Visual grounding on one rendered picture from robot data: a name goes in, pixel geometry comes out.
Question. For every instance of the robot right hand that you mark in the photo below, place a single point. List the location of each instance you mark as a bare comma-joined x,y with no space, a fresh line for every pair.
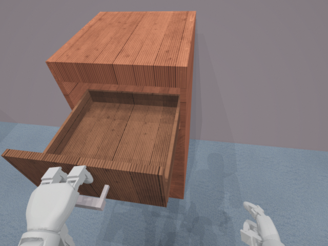
254,234

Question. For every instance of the robot left hand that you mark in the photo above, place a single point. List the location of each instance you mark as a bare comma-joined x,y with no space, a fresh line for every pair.
51,203

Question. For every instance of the cabinet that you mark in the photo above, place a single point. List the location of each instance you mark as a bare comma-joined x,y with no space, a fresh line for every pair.
136,51

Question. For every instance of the left robot forearm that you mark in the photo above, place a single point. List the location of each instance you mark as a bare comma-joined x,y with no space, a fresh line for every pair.
40,238

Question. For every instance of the handle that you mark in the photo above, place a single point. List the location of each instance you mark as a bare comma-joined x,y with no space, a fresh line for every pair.
92,202

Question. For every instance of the drawer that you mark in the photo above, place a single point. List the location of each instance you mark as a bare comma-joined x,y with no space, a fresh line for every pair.
126,140

